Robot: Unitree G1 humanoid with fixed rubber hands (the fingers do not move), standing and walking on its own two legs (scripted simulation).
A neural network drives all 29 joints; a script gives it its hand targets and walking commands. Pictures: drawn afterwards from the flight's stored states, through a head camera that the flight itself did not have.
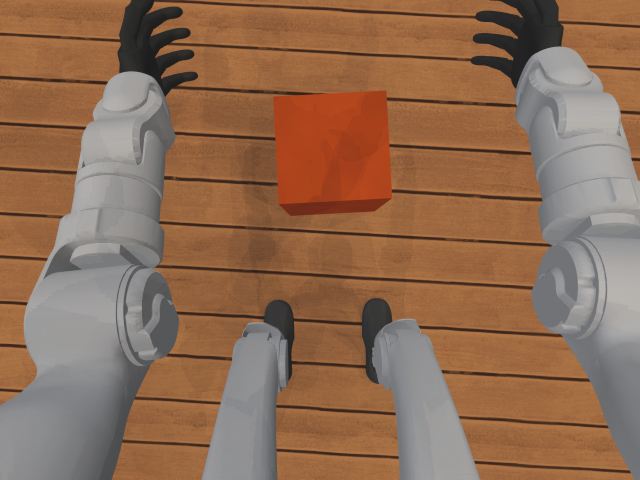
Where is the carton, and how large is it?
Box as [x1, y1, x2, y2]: [273, 90, 391, 215]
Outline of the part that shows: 385,90 273,97 278,199 279,204 290,215 372,211 391,198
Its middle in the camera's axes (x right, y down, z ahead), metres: +0.02 -0.18 +0.83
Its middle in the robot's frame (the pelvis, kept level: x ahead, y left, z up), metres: +0.55 -0.01 -0.52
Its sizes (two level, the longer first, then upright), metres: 0.210 0.200 0.250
